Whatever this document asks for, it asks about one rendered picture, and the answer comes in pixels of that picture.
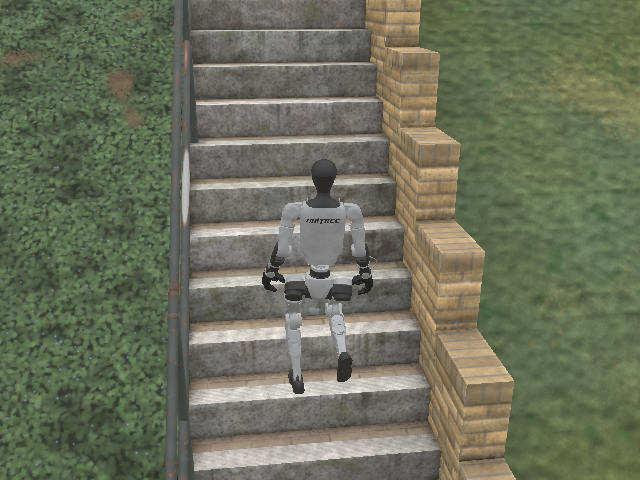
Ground stairs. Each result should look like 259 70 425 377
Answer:
189 0 441 480

